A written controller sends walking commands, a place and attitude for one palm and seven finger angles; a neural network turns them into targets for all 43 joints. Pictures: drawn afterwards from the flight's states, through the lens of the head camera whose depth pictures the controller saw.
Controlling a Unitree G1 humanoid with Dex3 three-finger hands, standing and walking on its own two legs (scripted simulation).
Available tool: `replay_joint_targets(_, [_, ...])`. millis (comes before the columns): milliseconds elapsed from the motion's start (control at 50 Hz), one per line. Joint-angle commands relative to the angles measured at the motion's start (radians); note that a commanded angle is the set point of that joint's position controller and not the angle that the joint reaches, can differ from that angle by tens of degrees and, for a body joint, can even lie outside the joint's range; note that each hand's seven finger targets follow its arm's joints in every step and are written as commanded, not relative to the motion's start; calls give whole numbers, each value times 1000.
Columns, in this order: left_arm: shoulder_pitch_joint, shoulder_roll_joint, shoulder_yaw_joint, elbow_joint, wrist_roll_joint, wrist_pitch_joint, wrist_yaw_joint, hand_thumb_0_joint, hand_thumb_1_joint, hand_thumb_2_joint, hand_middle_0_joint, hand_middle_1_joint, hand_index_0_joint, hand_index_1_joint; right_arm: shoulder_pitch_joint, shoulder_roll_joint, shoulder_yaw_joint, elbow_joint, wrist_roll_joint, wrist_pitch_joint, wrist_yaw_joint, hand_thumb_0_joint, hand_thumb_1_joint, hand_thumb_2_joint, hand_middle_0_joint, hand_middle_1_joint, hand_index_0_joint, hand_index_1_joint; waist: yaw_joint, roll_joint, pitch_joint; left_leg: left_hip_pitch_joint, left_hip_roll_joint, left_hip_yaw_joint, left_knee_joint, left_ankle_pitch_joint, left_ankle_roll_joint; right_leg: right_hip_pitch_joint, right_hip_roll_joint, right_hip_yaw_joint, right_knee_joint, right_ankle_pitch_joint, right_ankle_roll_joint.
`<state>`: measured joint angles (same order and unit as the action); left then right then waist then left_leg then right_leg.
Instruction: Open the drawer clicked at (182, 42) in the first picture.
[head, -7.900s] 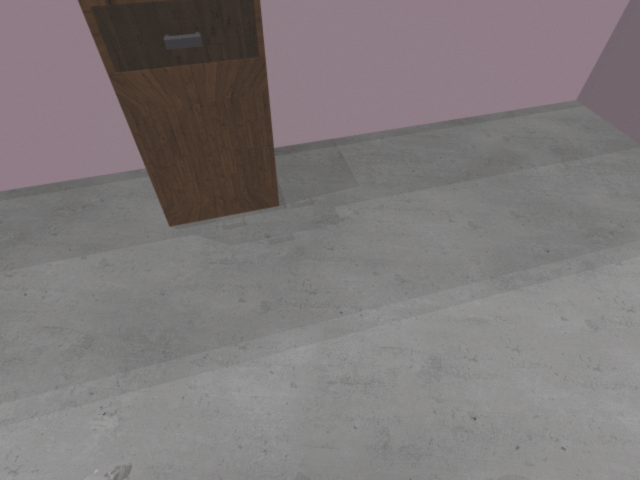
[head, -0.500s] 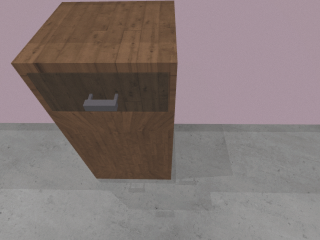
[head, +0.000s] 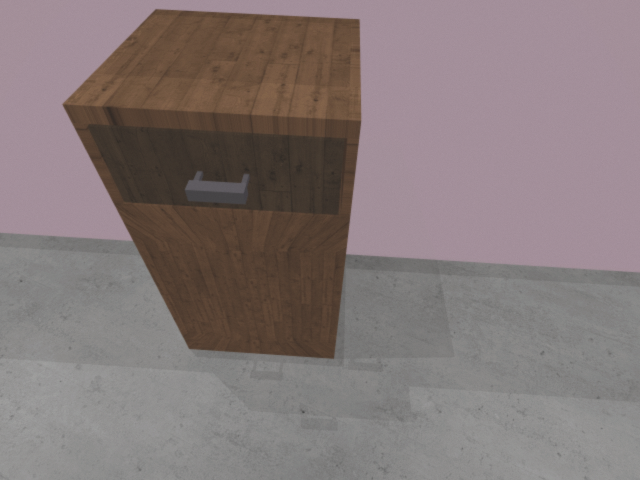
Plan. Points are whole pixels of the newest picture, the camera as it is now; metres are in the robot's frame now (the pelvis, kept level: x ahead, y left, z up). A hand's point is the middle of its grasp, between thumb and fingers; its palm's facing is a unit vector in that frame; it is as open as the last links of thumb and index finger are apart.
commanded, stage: come to a stop and stand still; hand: left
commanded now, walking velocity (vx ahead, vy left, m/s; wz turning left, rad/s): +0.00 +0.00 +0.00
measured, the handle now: (220, 184) +0.59 +0.23 +0.00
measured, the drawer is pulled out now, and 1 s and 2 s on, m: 0.00 0.00 0.00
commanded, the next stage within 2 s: look again from close up in 0.30 s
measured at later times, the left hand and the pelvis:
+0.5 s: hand out of the picture -0.03 +0.15 -0.18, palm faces +0.03 -0.99 -0.15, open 7.4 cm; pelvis -0.01 +0.00 -0.01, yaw +1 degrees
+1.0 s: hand out of the picture +0.00 +0.22 -0.18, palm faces +0.05 -0.98 -0.20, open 7.4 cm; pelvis -0.02 +0.04 +0.00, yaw +0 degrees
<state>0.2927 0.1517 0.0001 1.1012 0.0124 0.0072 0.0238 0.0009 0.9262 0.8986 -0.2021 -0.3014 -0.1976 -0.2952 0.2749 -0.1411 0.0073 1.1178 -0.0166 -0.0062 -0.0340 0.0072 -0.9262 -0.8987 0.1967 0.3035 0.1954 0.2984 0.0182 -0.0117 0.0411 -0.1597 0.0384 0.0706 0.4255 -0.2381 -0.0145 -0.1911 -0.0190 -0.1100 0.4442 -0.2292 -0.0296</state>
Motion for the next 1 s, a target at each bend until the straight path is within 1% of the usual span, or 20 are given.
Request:
replay_joint_targets(0, [49, 85, 12, -26, -2, -20, 1, 0, 900, 900, -200, -300, -200, -300, 77, -72, -7, -21, 1, -7, 4, 0, -900, -900, 200, 300, 200, 300, -12, -5, 55, -65, 55, -68, -103, -56, 36, -52, -97, 132, -158, -129, -4])
replay_joint_targets(160, [95, 59, 11, -3, -3, -25, 4, 0, 900, 900, -200, -300, -200, -300, 126, -42, -4, -2, 1, -8, 3, 0, -900, -900, 200, 300, 200, 300, -9, -15, 57, -99, 48, -62, -93, -60, 35, -55, -96, 129, -152, -147, -7])
replay_joint_targets(180, [102, 56, 10, 0, -2, -23, 5, 0, 900, 900, -200, -300, -200, -300, 127, -39, -5, 0, 1, -5, 3, 0, -900, -900, 200, 300, 200, 300, -8, -18, 80, -101, 48, -63, -94, -73, 35, -74, -93, 130, -156, -161, -6])
replay_joint_targets(240, [112, 45, 11, 2, -4, -26, 6, 0, 900, 900, -200, -300, -200, -300, 150, -27, -3, 7, 0, -10, 2, 0, -900, -900, 200, 300, 200, 300, -9, -6, 52, -106, 49, -64, -89, -51, 37, -56, -93, 123, -138, -131, -10])
replay_joint_targets(360, [128, 24, 10, 12, -4, -30, 8, 0, 900, 900, -200, -300, -200, -300, 159, -12, -4, 11, 0, -17, -2, 0, -900, -900, 200, 300, 200, 300, -4, 12, 46, -111, 56, -69, -87, -17, 37, -41, -91, 114, -116, -65, -13])
replay_joint_targets(380, [85, 219, 7, -90, 16, -34, 8, 0, 900, 900, -200, -300, -200, -300, 88, -173, -40, -112, -6, 0, 15, 0, -900, -900, 200, 300, 200, 300, -47, -1, 147, -131, 5, -88, -13, 2, 20, -115, -69, 133, -79, -45, -24])
replay_joint_targets(400, [94, 114, 19, -76, 3, -36, 18, 0, 900, 900, -200, -300, -200, -300, 66, -116, -32, -128, -12, -12, 8, 0, -900, -900, 200, 300, 200, 300, -17, 14, 21, -157, 36, -64, 57, -92, 35, -89, -121, 145, -79, -182, -16])
replay_joint_targets(420, [110, 100, 24, -73, 14, -35, 22, 0, 900, 900, -200, -300, -200, -300, 116, -70, -34, -115, -17, -16, -1, 0, -900, -900, 200, 300, 200, 300, -40, 15, -71, -136, 11, -60, 110, -22, 36, -60, -147, 189, -94, -118, -28])
replay_joint_targets(440, [104, 102, 22, -94, 11, -31, 22, 0, 900, 900, -200, -300, -200, -300, 156, -49, -32, -111, -13, -13, -3, 0, -900, -900, 200, 300, 200, 300, -49, -6, -106, -119, 1, -48, 139, -17, 36, -48, -170, 195, -113, -115, -38])
replay_joint_targets(480, [90, 101, 27, -114, 12, -27, 21, 0, 900, 900, -200, -300, -200, -300, 179, -41, -27, -121, -14, -7, 0, 0, -900, -900, 200, 300, 200, 300, -55, -84, -89, -119, -2, -36, 151, -27, 36, -67, -175, 199, -125, -116, -50])
replay_joint_targets(500, [80, 94, 31, -122, 11, -27, 22, 0, 900, 900, -200, -300, -200, -300, 182, -38, -28, -120, -11, -8, 0, 0, -900, -900, 200, 300, 200, 300, -54, -91, -59, -127, 6, -39, 139, -5, 39, -77, -168, 176, -113, -96, -49])
replay_joint_targets(520, [78, 86, 31, -123, 9, -27, 22, 0, 900, 900, -200, -300, -200, -300, 180, -42, -29, -120, -9, -10, 0, 0, -900, -900, 200, 300, 200, 300, -50, -62, -28, -130, 15, -48, 112, 19, 40, -89, -153, 159, -92, -68, -46])
replay_joint_targets(540, [84, 82, 31, -124, 8, -27, 21, 0, 900, 900, -200, -300, -200, -300, 174, -50, -29, -124, -6, -13, -1, 0, -900, -900, 200, 300, 200, 300, -44, -32, -8, -137, 28, -61, 82, 68, 42, -72, -132, 135, -57, 8, -39])
replay_joint_targets(560, [96, 75, 30, -122, 6, -27, 21, 0, 900, 900, -200, -300, -200, -300, 164, -63, -30, -126, -4, -18, -2, 0, -900, -900, 200, 300, 200, 300, -35, 23, 1, -135, 47, -78, 58, 136, 45, -53, -111, 111, -14, 96, -30])
replay_joint_targets(580, [107, 72, 26, -125, 6, -23, 22, 0, 900, 900, -200, -300, -200, -300, 159, -72, -27, -126, -4, -18, -2, 0, -900, -900, 200, 300, 200, 300, -25, 57, 10, -134, 65, -92, 46, 185, 50, -44, -94, 90, 16, 128, -22])
replay_joint_targets(600, [115, 68, 25, -123, 5, -22, 22, 0, 900, 900, -200, -300, -200, -300, 152, -86, -29, -128, -4, -20, -4, 0, -900, -900, 200, 300, 200, 300, -19, 83, 20, -140, 79, -100, 40, 246, 53, -35, -87, 78, 34, 156, -16])
replay_joint_targets(620, [123, 72, 26, -123, 4, -20, 22, 0, 900, 900, -200, -300, -200, -300, 141, -95, -32, -131, -3, -19, -5, 0, -900, -900, 200, 300, 200, 300, -13, 83, 24, -146, 83, -104, 36, 255, 54, -26, -86, 73, 36, 159, -11])
replay_joint_targets(760, [91, 89, 24, -138, 2, -15, 20, 0, 900, 900, -200, -300, -200, -300, 95, -120, -32, -140, -3, -11, 3, 0, -900, -900, 200, 300, 200, 300, -15, 19, 46, -152, 74, -107, -22, 118, 50, -14, -92, 85, 1, 107, 9])
replay_joint_targets(880, [82, 91, 22, -133, 5, -13, 20, 0, 900, 900, -200, -300, -200, -300, 70, -137, -30, -134, -1, -11, 11, 0, -900, -900, 200, 300, 200, 300, -13, 25, 39, -155, 82, -128, -92, 13, 54, 7, -91, 81, -24, 65, 25])
replay_joint_targets(980, [89, 87, 19, -111, 6, -15, 20, 0, 900, 900, -200, -300, -200, -300, 67, -138, -30, -117, 1, -7, 15, 0, -900, -900, 200, 300, 200, 300, -16, 7, 46, -156, 75, -134, -125, -73, 51, 6, -94, 83, -49, 40, 30])
